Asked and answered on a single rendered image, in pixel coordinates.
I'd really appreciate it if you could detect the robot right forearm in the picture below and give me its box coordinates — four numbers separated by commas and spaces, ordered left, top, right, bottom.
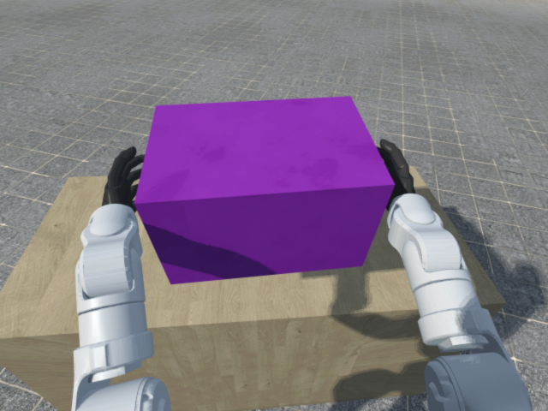
387, 194, 533, 411

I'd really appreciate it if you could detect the left robot upper arm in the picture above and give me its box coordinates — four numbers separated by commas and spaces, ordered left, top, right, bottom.
76, 377, 171, 411

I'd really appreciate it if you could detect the pedestal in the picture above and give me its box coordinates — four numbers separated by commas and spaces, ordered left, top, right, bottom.
0, 166, 506, 411

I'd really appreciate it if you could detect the robot left hand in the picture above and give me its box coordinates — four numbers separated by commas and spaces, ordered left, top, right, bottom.
102, 146, 145, 213

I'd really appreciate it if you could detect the right robot upper arm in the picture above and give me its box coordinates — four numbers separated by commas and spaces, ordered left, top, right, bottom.
425, 353, 531, 411

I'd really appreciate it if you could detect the carton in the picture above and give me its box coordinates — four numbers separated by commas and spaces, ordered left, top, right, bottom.
134, 96, 395, 284

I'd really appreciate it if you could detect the robot left forearm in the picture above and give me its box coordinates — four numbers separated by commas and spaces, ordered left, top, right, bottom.
71, 204, 154, 411

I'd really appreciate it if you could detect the robot right hand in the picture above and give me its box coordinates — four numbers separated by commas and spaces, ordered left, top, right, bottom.
376, 139, 416, 211

